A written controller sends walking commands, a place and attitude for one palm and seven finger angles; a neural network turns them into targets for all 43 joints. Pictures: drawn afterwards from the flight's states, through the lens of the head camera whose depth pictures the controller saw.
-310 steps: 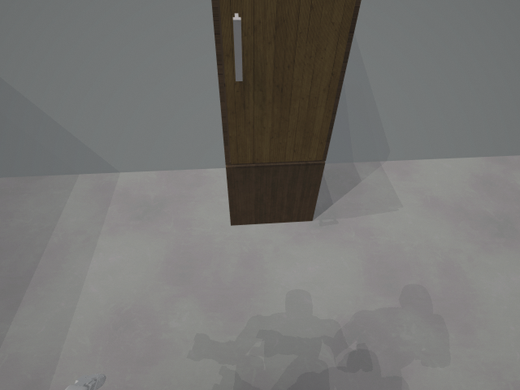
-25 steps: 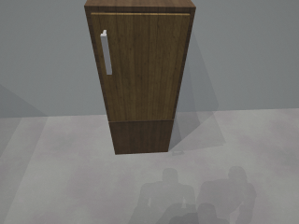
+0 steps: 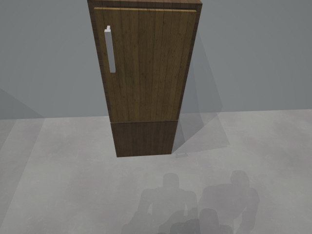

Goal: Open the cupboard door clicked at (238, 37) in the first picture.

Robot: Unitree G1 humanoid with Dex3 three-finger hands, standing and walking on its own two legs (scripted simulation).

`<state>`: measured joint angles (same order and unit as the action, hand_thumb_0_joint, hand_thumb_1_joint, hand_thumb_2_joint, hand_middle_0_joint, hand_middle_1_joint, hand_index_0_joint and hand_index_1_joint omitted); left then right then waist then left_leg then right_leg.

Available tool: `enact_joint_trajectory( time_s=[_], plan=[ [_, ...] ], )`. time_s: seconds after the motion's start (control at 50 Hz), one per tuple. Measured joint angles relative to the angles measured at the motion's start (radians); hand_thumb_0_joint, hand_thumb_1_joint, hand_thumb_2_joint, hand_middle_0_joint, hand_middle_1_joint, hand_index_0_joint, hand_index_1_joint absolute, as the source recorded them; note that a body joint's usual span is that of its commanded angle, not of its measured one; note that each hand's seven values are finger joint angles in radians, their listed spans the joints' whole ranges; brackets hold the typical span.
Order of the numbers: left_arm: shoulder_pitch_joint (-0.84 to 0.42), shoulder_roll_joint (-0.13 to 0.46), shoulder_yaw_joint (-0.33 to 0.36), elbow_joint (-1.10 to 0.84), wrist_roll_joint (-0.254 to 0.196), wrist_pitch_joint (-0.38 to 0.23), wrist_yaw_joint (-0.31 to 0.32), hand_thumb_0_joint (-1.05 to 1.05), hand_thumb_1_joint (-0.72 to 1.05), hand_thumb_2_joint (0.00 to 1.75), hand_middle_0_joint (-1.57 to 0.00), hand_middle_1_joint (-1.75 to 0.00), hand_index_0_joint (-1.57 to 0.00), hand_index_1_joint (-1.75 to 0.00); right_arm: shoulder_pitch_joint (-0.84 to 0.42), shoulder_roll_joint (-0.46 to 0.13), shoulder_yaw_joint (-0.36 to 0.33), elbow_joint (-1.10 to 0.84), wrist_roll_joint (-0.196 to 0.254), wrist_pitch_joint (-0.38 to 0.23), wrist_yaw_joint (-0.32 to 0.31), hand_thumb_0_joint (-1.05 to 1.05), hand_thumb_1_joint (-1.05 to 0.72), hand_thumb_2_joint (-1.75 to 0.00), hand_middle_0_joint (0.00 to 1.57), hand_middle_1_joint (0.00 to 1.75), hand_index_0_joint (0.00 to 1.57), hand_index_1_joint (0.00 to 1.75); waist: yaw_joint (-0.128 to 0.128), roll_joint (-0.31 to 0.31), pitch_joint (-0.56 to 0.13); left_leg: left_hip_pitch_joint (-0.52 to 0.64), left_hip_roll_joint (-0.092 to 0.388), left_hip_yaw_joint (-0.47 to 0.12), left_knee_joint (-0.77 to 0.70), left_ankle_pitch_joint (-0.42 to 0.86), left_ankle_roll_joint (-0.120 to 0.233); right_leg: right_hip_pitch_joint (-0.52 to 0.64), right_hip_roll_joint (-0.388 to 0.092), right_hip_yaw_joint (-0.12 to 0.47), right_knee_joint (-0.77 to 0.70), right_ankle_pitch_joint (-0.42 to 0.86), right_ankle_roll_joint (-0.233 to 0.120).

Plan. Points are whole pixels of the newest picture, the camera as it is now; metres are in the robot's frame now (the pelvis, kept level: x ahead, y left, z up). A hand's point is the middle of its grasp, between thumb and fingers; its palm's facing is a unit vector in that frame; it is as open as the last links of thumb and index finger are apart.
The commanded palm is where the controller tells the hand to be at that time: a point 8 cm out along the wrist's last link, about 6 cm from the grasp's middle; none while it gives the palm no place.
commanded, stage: come to a stop and stand still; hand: left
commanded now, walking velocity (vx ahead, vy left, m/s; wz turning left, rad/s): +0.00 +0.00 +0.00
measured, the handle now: (110, 50) +0.73 +0.22 +0.11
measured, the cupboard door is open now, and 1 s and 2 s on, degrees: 0 0 0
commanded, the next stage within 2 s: look again from close up in 0.14 s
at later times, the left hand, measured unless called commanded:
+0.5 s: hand out of the picture -0.05 +0.12 -0.17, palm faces +0.04 -0.99 -0.13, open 7.4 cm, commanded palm none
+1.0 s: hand out of the picture +0.00 +0.13 -0.18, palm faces +0.05 -0.98 -0.17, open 7.4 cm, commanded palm none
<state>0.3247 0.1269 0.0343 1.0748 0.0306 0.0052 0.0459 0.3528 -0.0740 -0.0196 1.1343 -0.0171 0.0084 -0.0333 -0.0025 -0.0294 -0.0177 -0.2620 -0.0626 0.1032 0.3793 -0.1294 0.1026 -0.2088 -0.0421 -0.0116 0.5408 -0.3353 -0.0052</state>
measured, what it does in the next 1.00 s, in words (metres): stands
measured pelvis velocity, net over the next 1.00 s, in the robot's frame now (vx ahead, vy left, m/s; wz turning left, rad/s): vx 0.03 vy -0.03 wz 0.01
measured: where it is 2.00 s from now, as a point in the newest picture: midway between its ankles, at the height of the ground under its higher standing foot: (155, 231)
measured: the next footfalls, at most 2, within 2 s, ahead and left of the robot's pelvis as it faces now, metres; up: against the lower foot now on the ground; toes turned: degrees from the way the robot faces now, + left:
right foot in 1.70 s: +0.39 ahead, -0.12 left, +0.00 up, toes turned +0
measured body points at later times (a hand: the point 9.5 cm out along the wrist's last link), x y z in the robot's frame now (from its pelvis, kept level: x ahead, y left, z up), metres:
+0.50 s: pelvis +0.00 -0.02 +0.00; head +0.01 -0.02 +0.45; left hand -0.05 +0.17 -0.16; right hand +0.00 -0.24 -0.16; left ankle +0.05 +0.05 -0.74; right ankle -0.03 -0.14 -0.74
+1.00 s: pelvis +0.03 -0.03 +0.00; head +0.03 -0.03 +0.45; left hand +0.00 +0.18 -0.16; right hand +0.00 -0.24 -0.17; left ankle +0.05 +0.05 -0.74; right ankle -0.03 -0.14 -0.74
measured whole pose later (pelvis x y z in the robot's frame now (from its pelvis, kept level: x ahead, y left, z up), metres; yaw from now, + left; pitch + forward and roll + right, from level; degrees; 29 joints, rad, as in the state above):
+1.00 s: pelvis +0.03 -0.03 +0.00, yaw +1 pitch +0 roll +0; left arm 0.36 0.12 0.02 1.10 0.02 -0.01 0.03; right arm 0.32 -0.12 -0.01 1.15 -0.02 0.00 -0.02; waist -0.01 0.00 0.00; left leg -0.26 -0.02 0.08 0.48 -0.22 0.05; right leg -0.10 0.00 -0.04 0.45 -0.34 -0.02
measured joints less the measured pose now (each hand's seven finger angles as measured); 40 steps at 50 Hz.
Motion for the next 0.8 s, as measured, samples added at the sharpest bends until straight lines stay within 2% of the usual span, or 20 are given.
enact_joint_trajectory(
  time_s=[0.04, 0.08, 0.14, 0.52, 0.8],
  plan=[
    [0.003, 0.016, 0.003, -0.003, -0.003, -0.008, 0.002, 0.02, 0.92, 0.9, -0.2, -0.3, -0.2, -0.3, -0.013, 0.005, 0.002, 0.0, -0.002, -0.001, 0.0, 0.0, -0.91, -0.9, 0.2, 0.3, 0.2, 0.3, -0.001, -0.014, 0.003, -0.004, -0.01, 0.015, -0.011, 0.007, -0.003, 0.036, -0.009, 0.007, -0.088, 0.045, 0.001],
    [0.0, 0.016, 0.0, 0.007, -0.006, -0.009, 0.003, 0.01, 0.92, 0.9, -0.19, -0.3, -0.2, -0.3, -0.026, -0.005, 0.0, 0.006, -0.001, -0.002, 0.0, 0.01, -0.92, -0.9, 0.2, 0.3, 0.2, 0.3, -0.007, 0.004, 0.017, 0.003, -0.003, 0.012, -0.022, 0.013, -0.009, 0.049, -0.003, 0.004, -0.114, 0.063, 0.025],
    [0.014, 0.014, -0.007, 0.013, -0.007, -0.011, 0.001, 0.01, 0.92, 0.9, -0.19, -0.3, -0.2, -0.3, -0.033, -0.02, -0.003, 0.003, 0.003, -0.007, 0.004, 0.01, -0.92, -0.9, 0.2, 0.3, 0.2, 0.3, -0.013, 0.021, 0.027, 0.014, 0.001, 0.005, -0.039, 0.024, -0.014, 0.063, 0.002, -0.002, -0.134, 0.071, 0.033],
    [0.07, -0.037, -0.04, 0.052, -0.009, -0.018, -0.007, 0.01, 0.91, 0.9, -0.2, -0.3, -0.2, -0.3, -0.073, -0.06, 0.002, 0.004, 0.009, -0.005, 0.005, 0.0, -0.92, -0.9, 0.2, 0.3, 0.19, 0.3, 0.0, 0.016, 0.03, 0.029, 0.027, -0.01, -0.018, 0.006, -0.039, 0.094, 0.029, -0.015, -0.144, 0.063, 0.008],
    [0.027, -0.019, -0.037, 0.041, -0.012, -0.025, -0.004, 0.01, 0.91, 0.9, -0.2, -0.3, -0.2, -0.3, -0.066, -0.054, 0.015, 0.016, 0.007, -0.014, 0.002, 0.0, -0.92, -0.9, 0.2, 0.3, 0.19, 0.3, -0.005, 0.023, 0.034, 0.037, 0.038, -0.01, -0.003, -0.017, -0.051, 0.109, 0.04, -0.013, -0.147, 0.05, -0.003]
  ],
)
